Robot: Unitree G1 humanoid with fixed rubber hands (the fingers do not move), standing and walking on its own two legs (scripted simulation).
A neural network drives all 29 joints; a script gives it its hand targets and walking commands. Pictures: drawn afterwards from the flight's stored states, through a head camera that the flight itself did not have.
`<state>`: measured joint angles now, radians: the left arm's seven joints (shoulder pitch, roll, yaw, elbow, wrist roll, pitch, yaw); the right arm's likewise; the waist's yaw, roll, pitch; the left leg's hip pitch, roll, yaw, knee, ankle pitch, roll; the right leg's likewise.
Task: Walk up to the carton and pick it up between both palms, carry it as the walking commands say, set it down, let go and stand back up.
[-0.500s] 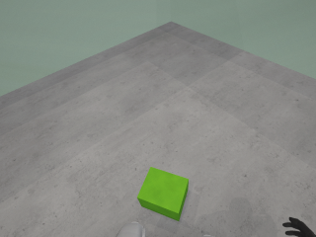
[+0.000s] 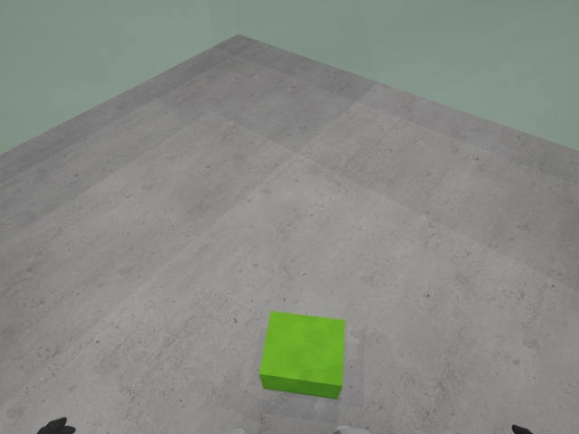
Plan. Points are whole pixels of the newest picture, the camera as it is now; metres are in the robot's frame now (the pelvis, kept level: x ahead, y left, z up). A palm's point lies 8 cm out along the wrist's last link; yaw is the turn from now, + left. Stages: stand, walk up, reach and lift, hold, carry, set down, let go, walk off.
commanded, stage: walk up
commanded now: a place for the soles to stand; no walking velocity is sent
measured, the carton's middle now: (303, 354) +0.44 -0.02 -0.66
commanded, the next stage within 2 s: stand in 1.54 s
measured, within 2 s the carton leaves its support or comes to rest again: neither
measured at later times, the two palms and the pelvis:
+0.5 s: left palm (46, 432) +0.15 +0.34 -0.07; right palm out of the picture +0.08 -0.32 -0.06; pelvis +0.00 +0.02 +0.01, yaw -9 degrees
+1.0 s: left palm (77, 391) +0.20 +0.31 -0.05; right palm out of the picture +0.07 -0.33 -0.07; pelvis +0.01 +0.01 +0.03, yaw -12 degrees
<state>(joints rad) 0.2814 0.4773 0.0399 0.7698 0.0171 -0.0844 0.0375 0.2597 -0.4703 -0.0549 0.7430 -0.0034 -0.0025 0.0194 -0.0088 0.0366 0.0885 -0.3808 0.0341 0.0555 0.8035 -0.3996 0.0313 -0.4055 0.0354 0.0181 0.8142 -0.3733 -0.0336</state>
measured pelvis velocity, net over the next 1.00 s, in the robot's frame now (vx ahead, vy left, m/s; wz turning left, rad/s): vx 0.01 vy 0.01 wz -0.21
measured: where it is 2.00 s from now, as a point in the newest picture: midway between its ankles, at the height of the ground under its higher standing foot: outside the picture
